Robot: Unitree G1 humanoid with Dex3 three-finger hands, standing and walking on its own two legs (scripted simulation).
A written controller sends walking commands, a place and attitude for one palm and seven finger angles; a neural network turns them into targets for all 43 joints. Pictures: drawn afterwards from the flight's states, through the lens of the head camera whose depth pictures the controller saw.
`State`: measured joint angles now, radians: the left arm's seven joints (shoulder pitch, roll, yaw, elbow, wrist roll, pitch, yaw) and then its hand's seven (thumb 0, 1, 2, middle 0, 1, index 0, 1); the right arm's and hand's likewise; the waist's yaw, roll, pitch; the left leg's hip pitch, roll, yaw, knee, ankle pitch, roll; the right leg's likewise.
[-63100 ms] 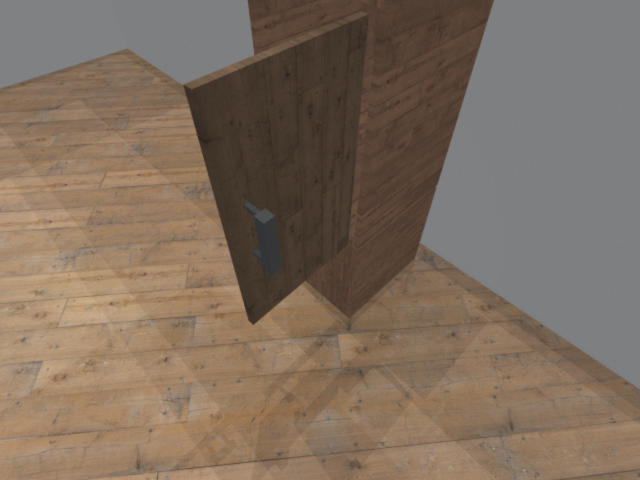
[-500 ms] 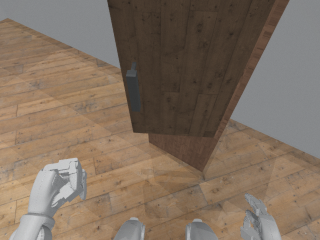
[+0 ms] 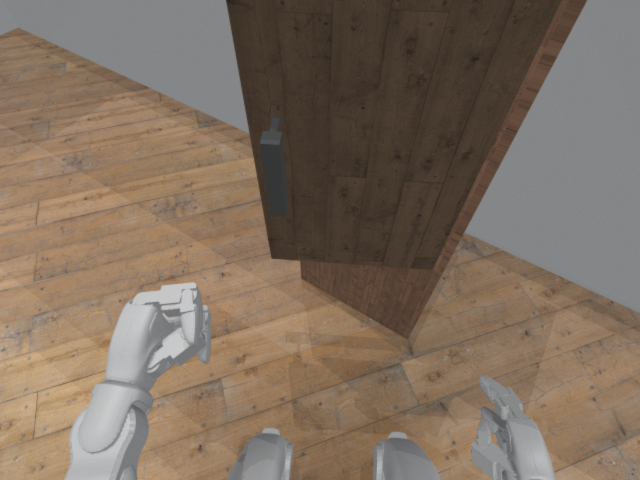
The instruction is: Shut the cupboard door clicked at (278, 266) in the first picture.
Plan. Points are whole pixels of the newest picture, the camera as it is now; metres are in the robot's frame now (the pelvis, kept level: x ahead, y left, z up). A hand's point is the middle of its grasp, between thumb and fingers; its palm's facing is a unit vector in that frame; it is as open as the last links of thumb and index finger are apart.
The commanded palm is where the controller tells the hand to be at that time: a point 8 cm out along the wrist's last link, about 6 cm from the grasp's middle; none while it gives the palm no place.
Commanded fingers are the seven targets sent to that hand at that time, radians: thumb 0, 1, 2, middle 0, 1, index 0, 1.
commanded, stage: bring the fist close to the handle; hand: left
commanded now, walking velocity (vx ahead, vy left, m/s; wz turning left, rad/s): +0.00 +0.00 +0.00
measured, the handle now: (277, 167) +0.53 +0.10 +0.06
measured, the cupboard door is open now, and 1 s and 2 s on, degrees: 28 28 18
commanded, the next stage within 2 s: push the door shut along its arc in 1.16 s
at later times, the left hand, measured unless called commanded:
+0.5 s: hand (266, 258) +0.37 +0.09 +0.06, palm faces -0.08 -1.00 -0.03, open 3.1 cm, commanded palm +0.36 +0.15 +0.06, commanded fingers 0.00 0.90 0.90 -1.30 -1.50 -1.30 -1.50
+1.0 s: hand (295, 219) +0.43 +0.06 +0.07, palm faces -0.04 -1.00 -0.03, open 3.1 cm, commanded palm +0.40 +0.12 +0.06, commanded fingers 0.00 0.90 0.90 -1.30 -1.50 -1.30 -1.50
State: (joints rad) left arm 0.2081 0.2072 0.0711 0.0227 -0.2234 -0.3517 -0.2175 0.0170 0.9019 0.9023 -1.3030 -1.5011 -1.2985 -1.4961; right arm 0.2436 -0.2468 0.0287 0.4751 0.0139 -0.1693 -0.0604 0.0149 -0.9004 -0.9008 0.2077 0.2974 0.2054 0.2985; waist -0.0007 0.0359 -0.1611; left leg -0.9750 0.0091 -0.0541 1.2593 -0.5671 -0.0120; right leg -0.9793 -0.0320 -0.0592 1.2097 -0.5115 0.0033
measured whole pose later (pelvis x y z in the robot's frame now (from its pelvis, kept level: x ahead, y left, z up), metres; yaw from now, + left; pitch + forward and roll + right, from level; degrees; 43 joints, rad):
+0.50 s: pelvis +0.01 +0.00 +0.01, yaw -1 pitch +17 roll +0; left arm -0.22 0.13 0.01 0.40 -0.11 -0.36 -0.02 0.02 0.90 0.90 -1.30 -1.50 -1.30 -1.50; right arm 0.26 -0.24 0.02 0.55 -0.01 -0.08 -0.02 0.01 -0.90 -0.90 0.21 0.30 0.20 0.30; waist -0.05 0.03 -0.14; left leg -0.94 0.01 -0.02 1.17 -0.54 -0.01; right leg -0.96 -0.03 -0.03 1.15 -0.49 0.01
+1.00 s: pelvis +0.01 -0.01 +0.02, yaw -2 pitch +19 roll +1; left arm -0.49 0.12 0.12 0.75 -0.07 -0.47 0.05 0.02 0.90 0.90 -1.30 -1.50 -1.30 -1.50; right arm 0.33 -0.24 -0.01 0.60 -0.03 -0.01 0.01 0.01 -0.90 -0.90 0.21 0.30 0.20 0.30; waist -0.09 0.03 -0.15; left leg -0.95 0.02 0.01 1.13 -0.51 -0.02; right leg -1.00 -0.02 0.00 1.13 -0.46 -0.01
